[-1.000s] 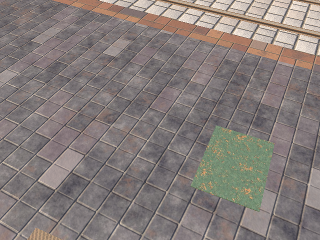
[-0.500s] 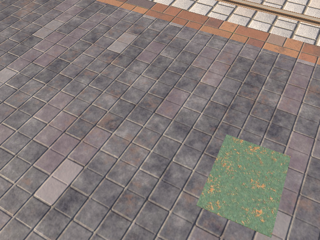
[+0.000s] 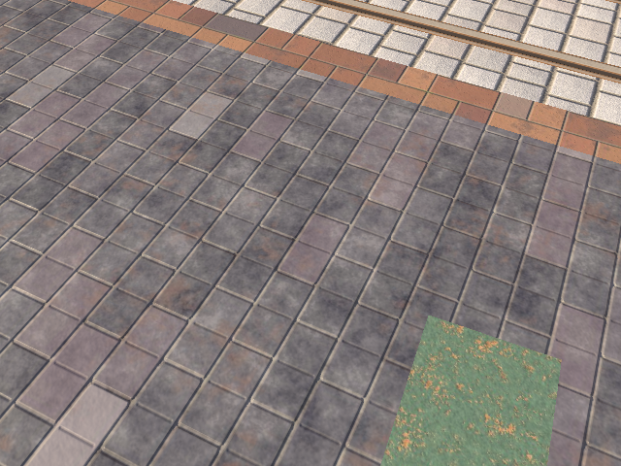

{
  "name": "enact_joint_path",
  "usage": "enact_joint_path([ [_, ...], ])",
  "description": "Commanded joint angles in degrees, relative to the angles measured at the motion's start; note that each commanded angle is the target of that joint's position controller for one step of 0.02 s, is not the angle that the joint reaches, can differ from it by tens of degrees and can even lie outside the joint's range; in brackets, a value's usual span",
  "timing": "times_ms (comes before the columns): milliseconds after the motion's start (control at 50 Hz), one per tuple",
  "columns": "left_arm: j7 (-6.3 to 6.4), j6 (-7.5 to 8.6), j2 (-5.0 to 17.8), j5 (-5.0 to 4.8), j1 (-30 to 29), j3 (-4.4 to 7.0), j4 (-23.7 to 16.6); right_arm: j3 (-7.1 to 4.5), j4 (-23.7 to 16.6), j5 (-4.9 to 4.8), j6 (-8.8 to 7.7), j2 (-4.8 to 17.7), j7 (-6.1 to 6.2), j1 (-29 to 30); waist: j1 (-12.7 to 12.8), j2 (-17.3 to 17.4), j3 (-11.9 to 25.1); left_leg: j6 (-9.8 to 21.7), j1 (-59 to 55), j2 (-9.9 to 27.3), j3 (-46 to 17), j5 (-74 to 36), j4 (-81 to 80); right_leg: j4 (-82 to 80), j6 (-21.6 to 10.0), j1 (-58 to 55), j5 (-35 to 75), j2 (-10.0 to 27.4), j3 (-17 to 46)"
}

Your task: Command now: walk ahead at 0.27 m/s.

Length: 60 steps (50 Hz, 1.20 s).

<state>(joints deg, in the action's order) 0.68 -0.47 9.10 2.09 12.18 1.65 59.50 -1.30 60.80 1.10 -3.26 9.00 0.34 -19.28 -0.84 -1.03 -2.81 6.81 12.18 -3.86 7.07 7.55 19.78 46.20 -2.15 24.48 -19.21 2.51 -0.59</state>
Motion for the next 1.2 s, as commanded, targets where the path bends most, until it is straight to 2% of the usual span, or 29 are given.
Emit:
enact_joint_path([
  [20,-0.73,0.47,4.6,0.01,-0.4,0.85,-2.6,-1.97,-1.8,-0.16,0.61,8.4,0.39,-3.6,-0.1,6.0,-0.7,6.7,0.2,19.4,-21.2,23.3,-16.3,-1.9,-0.1,1.7,0.5,0.5,-1.3],
  [80,-1.02,1.72,3.4,-0.17,-1.7,0.75,-3.1,-2.43,-1.2,-0.02,0.34,8.7,0.7,-6.0,-0.7,3.6,-0.9,7.2,-3.9,19.9,-21.5,22.9,-15.9,-4.6,-0.3,3.2,-0.7,0.4,-1.7],
  [160,-1.15,2.89,3.1,-0.63,-2.7,0.9,-4.0,-2.91,-0.8,0.01,0.02,9.0,0.68,-6.4,-0.8,4.8,-1.5,7.3,-4.6,19.1,-20.3,23.4,-14.7,-10.7,-1.1,0.3,-2.7,-0.7,-3.1],
  [200,-1.04,3.42,2.4,-0.92,-0.4,0.91,-3.4,-3.21,-1.1,-0.33,0.06,9.3,0.44,-4.9,0.7,4.6,-1.8,6.7,-1.2,17.7,-18.2,23.4,-12.9,-18.0,-1.9,-6.6,0.0,-1.8,-4.8],
  [240,-0.53,4.12,2.9,-0.87,6.8,1.32,-0.7,-3.31,-1.8,-0.66,0.1,8.5,0.23,-2.5,3.6,2.9,-1.5,4.6,8.0,13.9,-14.4,24.6,-6.4,-25.9,-2.8,-21.1,2.5,-2.9,-4.9],
  [260,0.05,4.66,5.6,-0.5,12.8,2.01,0.9,-2.72,-3.5,-0.44,-0.28,6.1,0.06,0.8,5.9,-1.9,-0.8,2.5,16.7,10.5,-10.1,23.3,2.7,-30.1,-4.2,-29.8,-3.6,2.8,3.1],
  [280,0.6,4.91,10.7,-0.37,18.9,3.11,1.8,-1.5,-6.2,-1.0,-0.87,1.5,-0.59,3.5,7.4,-13.3,0.6,-0.7,28.7,3.1,-1.4,22.5,19.1,-39.2,-8.3,-37.2,-19.4,15.7,23.1],
  [300,0.72,4.56,11.9,-0.5,19.0,3.62,2.3,-2.4,-7.3,0.74,-0.93,5.4,-0.76,6.2,7.4,-10.7,-5.5,-0.8,35.6,3.2,-2.7,22.1,27.9,-42.5,-11.9,-32.5,-22.1,21.6,30.6],
  [320,0.53,4.47,9.5,-0.64,15.0,3.01,1.3,-3.09,-7.4,1.16,-0.91,7.3,-1.35,6.9,4.6,-5.0,-6.6,-0.9,35.1,6.0,-6.4,17.3,32.2,-41.2,-11.6,-29.3,-18.9,19.1,26.7],
  [360,0.06,5.14,7.5,-1.23,10.3,2.47,-0.5,-3.18,-6.2,0.71,-0.88,6.5,-2.24,4.9,1.2,-3.2,-4.7,-2.3,32.0,7.5,-7.0,10.3,34.1,-41.9,-8.7,-27.2,-7.8,14.2,18.2],
  [380,0.09,5.65,6.8,-1.29,10.1,2.22,-0.6,-3.23,-6.0,1.0,-0.67,6.2,-2.54,5.2,0.7,-2.8,-3.9,-3.2,30.9,7.8,-6.2,7.6,34.7,-41.9,-8.2,-26.7,-1.3,12.7,14.7],
  [440,0.02,6.56,5.9,-1.24,13.6,1.75,0.9,-3.02,-7.4,1.14,0.04,4.8,-2.73,9.1,0.9,-2.6,-3.4,-5.0,30.6,7.9,-4.4,2.3,34.3,-40.3,-8.4,-25.7,15.8,10.2,8.0],
  [500,-0.11,6.78,5.9,-1.02,15.2,1.43,1.3,-2.33,-10.3,0.62,0.43,3.7,-2.7,16.2,1.9,-3.9,-4.6,-5.8,27.8,7.4,-2.6,-1.9,26.3,-39.6,-8.5,-22.9,25.1,8.3,4.0],
  [600,0.24,6.9,8.1,-0.94,17.3,1.8,2.3,-2.01,-13.0,0.22,0.62,4.9,-2.42,21.4,2.8,-5.3,-5.2,-2.7,20.1,5.9,-0.8,-2.9,15.0,-37.8,-7.9,-25.3,32.9,10.1,2.0],
  [640,0.45,6.75,9.0,-0.77,16.2,2.02,2.4,-2.59,-12.5,0.27,0.25,6.1,-1.89,18.2,0.6,-5.3,-3.4,-0.5,14.5,4.1,-0.3,0.3,13.1,-32.0,-6.9,-27.8,45.3,10.8,0.7],
  [660,0.52,6.53,9.8,-0.64,15.7,2.24,2.5,-3.19,-10.9,0.31,-0.11,7.2,-1.49,12.9,-1.7,-5.1,-0.4,0.5,8.4,2.4,0.2,1.7,11.8,-25.2,-6.2,-28.5,52.3,10.4,-0.2],
  [680,0.49,6.15,10.0,-0.72,15.0,2.3,2.4,-3.97,-7.6,0.51,-0.63,8.3,-1.0,3.5,-5.6,-3.1,4.5,1.7,-2.6,0.7,1.2,0.3,8.5,-14.0,-5.2,-26.2,53.4,8.3,-2.0],
  [700,0.26,5.96,8.5,-0.98,15.3,1.82,1.5,-5.09,-5.3,1.78,-1.25,11.7,-0.42,-5.8,-8.6,0.2,10.4,3.7,-17.1,8.3,-6.9,4.9,8.0,1.1,-4.4,-15.6,38.9,6.0,-3.3],
  [720,-0.59,5.81,1.6,-3.25,21.9,0.44,-0.1,-6.45,-4.9,2.72,-1.35,18.2,-0.41,-10.9,-6.3,14.6,19.5,11.0,-33.0,26.7,-36.5,15.9,1.7,24.5,-1.8,3.9,1.5,-3.8,-5.3],
  [740,-0.73,5.91,6.7,-2.2,18.4,1.9,0.0,-6.22,-5.3,0.56,-0.43,16.9,-0.83,-7.0,-5.8,9.7,19.7,11.3,-28.2,27.1,-47.2,19.1,-6.5,31.2,-2.9,8.6,-7.9,-5.1,3.4],
  [760,-0.79,5.86,7.6,-1.93,12.8,2.34,-1.9,-5.32,-6.4,0.03,-0.44,14.2,-0.9,0.5,-2.9,6.6,9.9,9.3,-20.0,25.3,-37.1,20.5,-6.4,31.9,-3.5,12.0,-3.0,-1.2,3.5],
  [780,-0.99,6.27,6.8,-1.65,9.5,2.08,-2.6,-4.16,-6.9,-0.01,-0.96,10.1,-1.12,4.1,-2.0,2.7,5.0,7.8,-11.9,22.9,-30.4,14.5,-8.3,28.3,-3.8,10.8,1.5,1.0,3.3],
  [800,-1.1,5.96,5.7,-1.08,8.9,2.13,-2.4,-3.54,-6.6,-0.02,-1.44,8.2,-1.02,5.4,-0.2,2.8,2.4,5.8,-6.8,20.0,-24.9,9.3,-9.5,24.8,-3.7,8.3,3.4,2.6,3.1],
  [820,-1.35,5.14,4.9,-0.13,10.1,2.05,-2.2,-2.88,-5.7,-0.26,-1.8,6.3,-0.76,5.3,1.6,3.9,1.3,4.5,-2.9,17.8,-20.7,5.0,-10.4,22.1,-3.2,5.3,4.0,3.6,3.0],
  [840,-1.65,4.34,4.0,0.16,11.1,2.0,-1.8,-2.54,-5.1,-0.17,-2.19,5.6,-0.59,4.1,2.3,4.3,1.5,4.3,-1.6,16.9,-18.3,1.8,-10.9,20.8,-2.8,3.5,4.3,3.6,2.6],
  [920,-2.29,2.72,4.2,0.24,4.3,2.02,-4.6,-2.59,-3.4,-0.39,-3.09,7.7,-0.26,-1.0,2.4,3.9,-1.1,5.2,-2.2,15.6,-13.9,-2.7,-13.7,14.6,-0.8,9.3,9.3,4.8,0.5],
  [1020,-2.67,2.75,4.4,-0.47,-7.7,1.55,-8.9,-1.97,-2.4,-0.48,-2.98,7.3,-0.25,-6.0,-0.2,3.4,-3.4,4.6,-6.8,14.3,-10.6,-9.4,-14.7,0.3,0.9,14.1,18.0,4.4,-1.7],
  [1140,-2.63,3.42,4.5,-0.81,-16.4,0.98,-12.3,-1.78,-0.3,0.06,-2.79,7.6,0.35,-11.8,-2.7,4.3,-4.1,4.7,-16.7,15.7,-8.6,-20.6,-11.3,-10.5,-0.9,13.6,18.6,1.4,-4.1],
  [1200,-2.37,4.12,5.3,-0.85,-15.2,1.34,-12.8,-2.07,0.0,0.48,-2.52,8.7,0.85,-10.6,-0.9,4.9,-3.4,3.9,-20.2,16.9,-7.5,-33.2,-6.0,-14.2,-3.4,8.9,12.7,-0.8,-5.0],
])
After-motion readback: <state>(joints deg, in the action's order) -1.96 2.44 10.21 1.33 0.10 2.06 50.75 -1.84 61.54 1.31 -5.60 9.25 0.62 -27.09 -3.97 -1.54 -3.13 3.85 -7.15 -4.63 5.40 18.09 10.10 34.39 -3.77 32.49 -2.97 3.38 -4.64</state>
